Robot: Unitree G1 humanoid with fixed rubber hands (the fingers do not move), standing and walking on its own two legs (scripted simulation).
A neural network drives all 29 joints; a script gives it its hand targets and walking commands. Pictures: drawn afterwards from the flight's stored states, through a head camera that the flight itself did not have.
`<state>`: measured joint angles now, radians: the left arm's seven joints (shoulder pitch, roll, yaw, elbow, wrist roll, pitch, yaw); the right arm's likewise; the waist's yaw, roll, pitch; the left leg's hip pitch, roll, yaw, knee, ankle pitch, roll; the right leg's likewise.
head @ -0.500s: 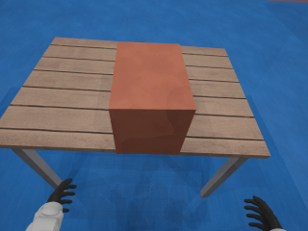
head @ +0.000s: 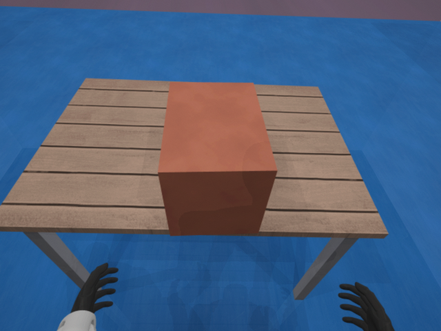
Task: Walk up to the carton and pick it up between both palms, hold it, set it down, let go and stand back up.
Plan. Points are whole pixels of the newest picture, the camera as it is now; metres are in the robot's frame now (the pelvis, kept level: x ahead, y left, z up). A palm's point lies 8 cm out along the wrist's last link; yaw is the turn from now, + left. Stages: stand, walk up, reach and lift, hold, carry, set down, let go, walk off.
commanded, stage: reach and lift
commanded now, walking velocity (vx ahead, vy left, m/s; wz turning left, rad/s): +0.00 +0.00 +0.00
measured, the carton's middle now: (213, 156) +0.51 +0.04 +0.00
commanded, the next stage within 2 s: none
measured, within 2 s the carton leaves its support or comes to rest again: neither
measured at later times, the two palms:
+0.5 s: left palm (90, 305) +0.16 +0.22 -0.02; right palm (358, 315) +0.16 -0.22 -0.02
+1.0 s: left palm (95, 270) +0.20 +0.22 +0.03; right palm (353, 275) +0.21 -0.21 +0.03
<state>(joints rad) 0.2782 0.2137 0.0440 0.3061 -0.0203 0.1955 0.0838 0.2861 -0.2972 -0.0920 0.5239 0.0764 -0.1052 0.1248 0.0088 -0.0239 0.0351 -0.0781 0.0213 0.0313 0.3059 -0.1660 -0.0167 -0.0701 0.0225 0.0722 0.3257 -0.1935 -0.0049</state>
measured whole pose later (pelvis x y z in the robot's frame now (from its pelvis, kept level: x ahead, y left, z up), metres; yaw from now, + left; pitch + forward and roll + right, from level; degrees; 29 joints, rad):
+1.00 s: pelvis +0.00 +0.00 +0.00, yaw -1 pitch -4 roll +0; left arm 0.29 0.18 -0.03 0.00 -0.15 0.06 0.14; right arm 0.29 -0.26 0.00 0.14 0.26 -0.08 0.04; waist 0.06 -0.02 0.03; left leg -0.06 0.03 0.04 0.29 -0.17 -0.02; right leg -0.05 0.03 0.08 0.29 -0.18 -0.01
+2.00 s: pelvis +0.00 -0.01 +0.00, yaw +1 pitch +2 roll +0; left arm -0.42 0.24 0.19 0.23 -0.14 0.49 0.04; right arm -0.48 -0.35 0.02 0.46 0.36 0.23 -0.05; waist 0.04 0.00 -0.02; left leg -0.19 0.04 0.01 0.29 -0.14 -0.03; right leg -0.17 0.04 0.05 0.30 -0.17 -0.01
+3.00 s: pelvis -0.01 -0.01 -0.01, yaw +1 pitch +15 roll -1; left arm -1.02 0.29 0.03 1.24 -0.21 0.00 0.07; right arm -1.04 -0.33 0.12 1.27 0.39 0.00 -0.02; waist 0.07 -0.02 -0.19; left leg -0.52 0.05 0.00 0.40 -0.15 -0.03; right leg -0.47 0.05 0.04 0.36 -0.15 -0.01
